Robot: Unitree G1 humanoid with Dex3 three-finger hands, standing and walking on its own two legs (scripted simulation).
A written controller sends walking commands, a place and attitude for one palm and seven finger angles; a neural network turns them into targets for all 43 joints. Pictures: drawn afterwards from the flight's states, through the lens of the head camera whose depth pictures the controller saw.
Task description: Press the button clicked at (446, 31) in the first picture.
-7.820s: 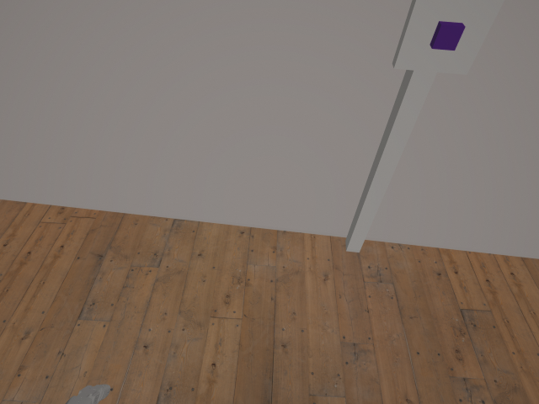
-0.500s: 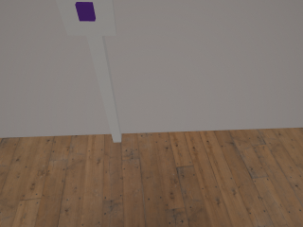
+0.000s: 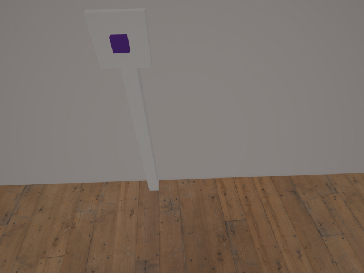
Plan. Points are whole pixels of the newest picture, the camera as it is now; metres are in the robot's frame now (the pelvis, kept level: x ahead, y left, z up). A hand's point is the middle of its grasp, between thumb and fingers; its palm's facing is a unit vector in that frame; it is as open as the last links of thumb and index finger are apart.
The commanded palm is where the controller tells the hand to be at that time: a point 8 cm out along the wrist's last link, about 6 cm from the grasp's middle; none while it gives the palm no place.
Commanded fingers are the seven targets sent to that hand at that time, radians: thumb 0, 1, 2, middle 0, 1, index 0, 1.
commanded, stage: take the last steps up to it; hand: left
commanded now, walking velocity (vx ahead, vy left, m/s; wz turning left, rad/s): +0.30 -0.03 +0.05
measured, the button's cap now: (120, 43) +0.73 +0.23 +0.19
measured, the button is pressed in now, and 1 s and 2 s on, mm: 0 0 0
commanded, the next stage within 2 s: come to a stop and stand still in 0.62 s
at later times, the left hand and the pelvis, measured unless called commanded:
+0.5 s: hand out of the picture +0.00 +0.16 -0.18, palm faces +0.15 -0.98 -0.09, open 7.4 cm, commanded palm none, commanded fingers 0.00 0.90 0.90 -0.20 -0.30 -0.20 -0.30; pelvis +0.15 +0.05 -0.01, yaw +2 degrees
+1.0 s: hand (127, 205) +0.36 +0.20 -0.16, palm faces -0.04 -0.97 -0.24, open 7.4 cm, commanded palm none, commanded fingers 0.00 0.90 0.90 -0.20 -0.30 -0.20 -0.30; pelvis +0.26 +0.02 -0.01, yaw -1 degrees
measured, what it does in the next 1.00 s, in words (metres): walks ahead: left foot, then right foot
